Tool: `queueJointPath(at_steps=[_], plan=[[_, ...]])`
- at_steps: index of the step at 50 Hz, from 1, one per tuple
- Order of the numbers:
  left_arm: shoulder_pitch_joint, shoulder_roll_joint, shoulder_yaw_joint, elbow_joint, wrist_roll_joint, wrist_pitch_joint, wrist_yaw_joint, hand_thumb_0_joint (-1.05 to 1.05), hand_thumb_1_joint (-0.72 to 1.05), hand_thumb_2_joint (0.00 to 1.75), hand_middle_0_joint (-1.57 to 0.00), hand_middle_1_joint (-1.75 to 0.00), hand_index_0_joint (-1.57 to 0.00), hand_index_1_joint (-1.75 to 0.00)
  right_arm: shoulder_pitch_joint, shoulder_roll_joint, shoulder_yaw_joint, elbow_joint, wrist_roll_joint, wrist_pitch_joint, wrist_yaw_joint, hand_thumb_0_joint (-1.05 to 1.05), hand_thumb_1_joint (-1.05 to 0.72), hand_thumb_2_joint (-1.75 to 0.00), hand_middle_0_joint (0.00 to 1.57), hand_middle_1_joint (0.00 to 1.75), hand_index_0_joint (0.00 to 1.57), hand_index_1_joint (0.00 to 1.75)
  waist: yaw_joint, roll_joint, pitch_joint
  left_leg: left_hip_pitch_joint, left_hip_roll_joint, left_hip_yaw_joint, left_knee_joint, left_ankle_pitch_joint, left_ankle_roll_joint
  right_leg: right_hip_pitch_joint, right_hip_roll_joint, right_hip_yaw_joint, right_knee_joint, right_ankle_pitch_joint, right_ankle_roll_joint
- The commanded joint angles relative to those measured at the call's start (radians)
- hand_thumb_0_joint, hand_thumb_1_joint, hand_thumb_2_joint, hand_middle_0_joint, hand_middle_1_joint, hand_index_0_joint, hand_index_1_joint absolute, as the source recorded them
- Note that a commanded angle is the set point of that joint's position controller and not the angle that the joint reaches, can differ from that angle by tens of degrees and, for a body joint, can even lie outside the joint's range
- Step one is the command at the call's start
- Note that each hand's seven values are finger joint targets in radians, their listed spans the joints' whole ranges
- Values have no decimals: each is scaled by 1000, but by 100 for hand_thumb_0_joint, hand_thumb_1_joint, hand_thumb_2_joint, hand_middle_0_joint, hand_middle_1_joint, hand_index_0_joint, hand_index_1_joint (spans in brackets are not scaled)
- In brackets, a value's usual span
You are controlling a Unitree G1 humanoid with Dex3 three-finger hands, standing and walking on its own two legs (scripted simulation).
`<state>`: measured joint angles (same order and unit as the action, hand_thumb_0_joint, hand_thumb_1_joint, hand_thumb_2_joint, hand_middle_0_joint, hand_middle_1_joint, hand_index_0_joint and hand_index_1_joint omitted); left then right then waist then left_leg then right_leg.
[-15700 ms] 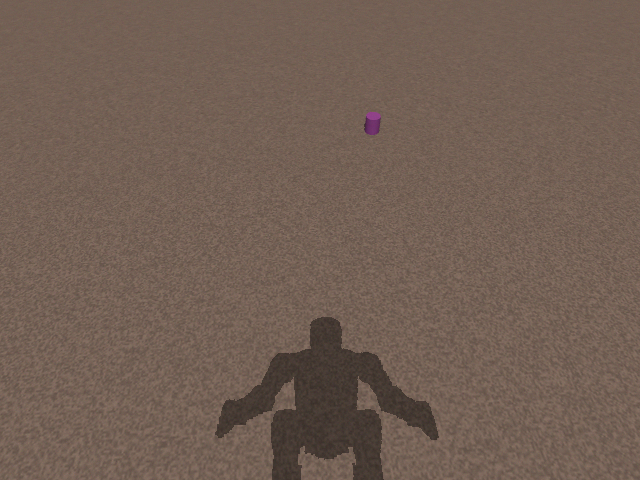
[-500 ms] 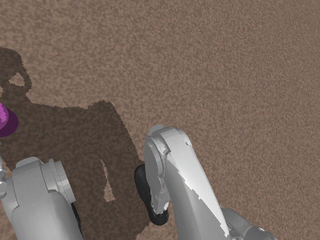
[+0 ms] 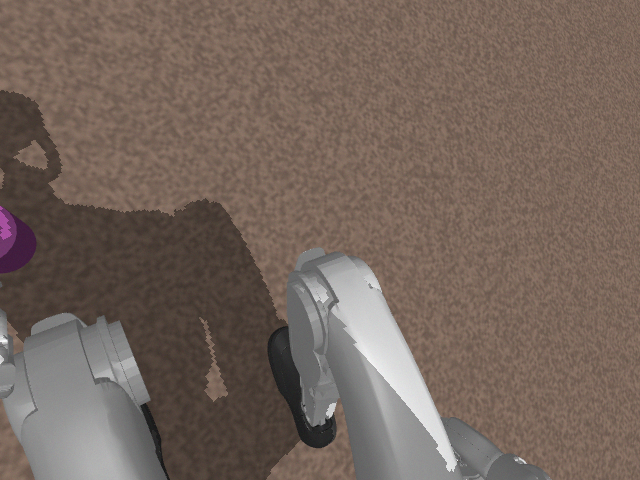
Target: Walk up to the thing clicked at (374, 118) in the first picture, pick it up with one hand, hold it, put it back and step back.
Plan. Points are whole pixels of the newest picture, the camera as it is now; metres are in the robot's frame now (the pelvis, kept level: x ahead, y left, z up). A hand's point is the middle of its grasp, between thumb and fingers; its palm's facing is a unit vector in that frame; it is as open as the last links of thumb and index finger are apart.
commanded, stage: close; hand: left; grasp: from above
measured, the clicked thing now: out of the picture +0.44 +0.30 -0.26
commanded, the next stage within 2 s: settle in 0.50 s
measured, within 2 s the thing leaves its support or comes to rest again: leaves its support in 1.02 s
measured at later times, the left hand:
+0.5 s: hand out of the picture +0.41 +0.30 -0.23, palm faces -0.44 -0.11 -0.89, open 12.0 cm
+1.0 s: hand out of the picture +0.41 +0.30 -0.22, palm faces -0.42 -0.13 -0.90, open 10.8 cm
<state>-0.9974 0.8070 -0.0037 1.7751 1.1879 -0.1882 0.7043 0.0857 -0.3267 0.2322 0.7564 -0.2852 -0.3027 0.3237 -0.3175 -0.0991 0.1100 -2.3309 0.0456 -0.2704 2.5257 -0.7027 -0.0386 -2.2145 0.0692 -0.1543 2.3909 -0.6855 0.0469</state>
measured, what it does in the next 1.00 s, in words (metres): stands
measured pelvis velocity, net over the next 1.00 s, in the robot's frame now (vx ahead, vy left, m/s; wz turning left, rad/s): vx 0.00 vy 0.00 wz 0.01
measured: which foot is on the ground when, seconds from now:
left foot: down 0.00-1.00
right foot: down 0.00-1.00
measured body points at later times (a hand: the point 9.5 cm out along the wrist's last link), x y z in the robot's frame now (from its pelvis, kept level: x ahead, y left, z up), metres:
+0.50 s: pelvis +0.00 +0.00 +0.00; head +0.25 +0.11 +0.36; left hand +0.43 +0.30 -0.18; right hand +0.07 -0.25 -0.08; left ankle +0.07 +0.14 -0.27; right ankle +0.11 -0.12 -0.27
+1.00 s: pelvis +0.00 +0.00 +0.00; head +0.24 +0.11 +0.37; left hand +0.43 +0.30 -0.17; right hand +0.07 -0.25 -0.08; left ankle +0.07 +0.14 -0.27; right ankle +0.11 -0.12 -0.27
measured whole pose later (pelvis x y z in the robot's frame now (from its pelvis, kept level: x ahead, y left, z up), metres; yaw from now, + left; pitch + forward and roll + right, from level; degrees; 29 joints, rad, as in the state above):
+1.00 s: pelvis +0.00 +0.00 +0.00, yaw +1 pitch +29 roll -11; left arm -0.90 0.73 0.05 1.61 1.21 -0.17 0.64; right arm 0.13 -0.31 0.18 0.76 -0.26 -0.24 0.31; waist -0.28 -0.06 0.04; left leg -2.34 0.04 -0.25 2.51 -0.71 -0.04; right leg -2.23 0.06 -0.14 2.39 -0.70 0.04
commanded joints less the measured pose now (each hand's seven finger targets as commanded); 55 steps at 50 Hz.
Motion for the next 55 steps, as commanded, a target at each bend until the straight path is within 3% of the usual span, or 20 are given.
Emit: queueJointPath(at_steps=[1,3,7,11,12,14,15,18,19,23,28,29,32,33,38,46,48,50,53,55], plan=[[-188,65,-9,-58,1,-5,17,0,-19,96,-29,-106,-30,-105,177,-291,-78,-2,13,-5,-12,0,-90,-90,20,30,20,30,-65,326,-572,401,2,127,-239,131,46,330,55,-103,-252,225,-59],[-208,64,-4,-90,3,-10,21,0,-16,97,-32,-105,-34,-104,180,-293,-82,4,12,-4,-12,0,-90,-90,20,30,20,30,-59,364,-600,434,4,120,-248,143,42,324,52,-116,-238,235,-61],[-219,67,-14,-60,11,-6,18,0,-10,94,-37,-102,-38,-101,184,-303,-80,-5,10,-5,-12,0,-90,-90,20,30,20,30,-88,340,-551,408,2,121,-249,117,45,312,51,-115,-248,218,-59],[-208,77,-17,-64,3,1,11,0,-14,90,-37,-96,-37,-96,174,-303,-78,-15,10,-5,-15,0,-90,-90,20,30,20,30,-79,320,-529,383,1,123,-247,82,47,296,49,-108,-263,172,-58],[-183,76,-4,-76,1,2,14,0,-13,91,-37,-96,-37,-96,173,-305,-87,-10,17,-1,-19,0,-90,-90,20,30,20,30,-55,339,-544,396,1,121,-263,79,43,296,49,-108,-258,164,-64],[-194,52,-19,-68,2,1,7,0,-10,91,-39,-97,-39,-97,174,-296,-84,-9,10,-5,-14,0,-90,-90,20,30,20,30,-70,345,-538,412,2,115,-267,77,40,287,47,-116,-242,170,-64],[-180,73,-5,-76,4,0,11,0,-9,92,-40,-96,-40,-96,172,-301,-86,-7,14,-4,-16,0,-90,-90,20,30,20,30,-52,366,-553,411,2,119,-269,89,40,292,51,-109,-248,176,-66],[-193,50,-16,-81,3,0,7,0,-6,98,-46,-94,-43,-97,178,-299,-87,-15,14,-2,-13,0,-90,-90,20,30,20,30,-71,334,-564,415,1,121,-252,119,44,306,48,-115,-245,215,-60],[-194,66,-6,-97,2,0,9,0,-4,95,-46,-94,-44,-96,180,-303,-89,-13,16,0,-17,0,-90,-90,20,30,20,30,-59,345,-586,416,1,125,-253,125,45,312,52,-112,-252,219,-60],[-198,54,-22,-73,-1,1,2,0,-1,95,-50,-92,-48,-94,178,-295,-88,-14,17,1,-17,0,-90,-90,20,30,20,30,-75,317,-539,387,0,128,-245,103,47,306,50,-98,-261,195,-60],[-185,63,-8,-77,-12,-2,3,0,1,96,-54,-87,-50,-91,186,-296,-88,-12,18,5,-19,0,-90,-90,20,30,20,30,-61,317,-569,394,1,128,-249,119,47,330,51,-95,-258,206,-60],[-177,80,16,-82,-11,-4,8,0,2,96,-54,-88,-51,-92,194,-301,-89,-10,18,10,-24,0,-90,-90,20,30,20,30,-50,323,-600,406,0,128,-254,137,47,345,52,-98,-260,219,-61],[-197,52,-17,-73,-5,-5,-1,0,9,101,-64,-95,-61,-98,192,-291,-83,-13,13,6,-18,0,-92,-91,20,30,20,30,-73,309,-565,395,-2,129,-238,133,50,322,47,-100,-254,225,-57],[-185,65,-3,-62,-13,-3,-2,0,13,101,-66,-96,-63,-98,193,-293,-82,-14,13,8,-19,0,-92,-91,20,30,20,30,-73,311,-571,401,0,131,-243,136,49,339,51,-95,-260,228,-57],[-194,83,18,-117,-13,-4,-1,0,17,95,-69,-93,-67,-95,192,-287,-94,-12,19,22,-30,0,-92,-91,20,30,20,30,-37,358,-606,402,-1,129,-262,105,45,327,51,-87,-260,172,-67],[-189,73,47,-254,2,15,-2,0,25,91,-69,-98,-71,-97,200,-265,-131,8,36,44,-31,0,-92,-91,20,30,20,30,2,462,-738,478,1,148,-260,201,36,341,52,-79,-223,269,-76],[-218,117,88,-368,11,18,1,0,30,93,-72,-98,-74,-97,195,-268,-155,-2,44,47,-26,0,-92,-91,20,30,20,30,30,531,-778,519,0,156,-274,222,30,320,43,-83,-207,286,-80],[-149,119,122,-415,6,38,2,0,35,95,-76,-99,-78,-97,190,-261,-180,-3,60,65,-25,0,-92,-91,20,30,20,30,73,560,-824,537,2,167,-285,249,26,316,40,-71,-202,294,-88],[-172,28,75,-488,-3,65,-16,0,38,91,-77,-98,-80,-96,186,-243,-211,-6,84,86,-26,0,-92,-91,20,30,20,30,55,567,-833,554,-1,180,-307,222,26,271,32,-64,-214,278,-90],[-158,73,120,-571,-5,87,-30,0,40,88,-78,-97,-81,-94,201,-246,-238,3,108,109,-35,0,-92,-90,20,30,20,30,101,574,-877,565,-5,185,-343,221,28,274,25,-51,-234,264,-92]])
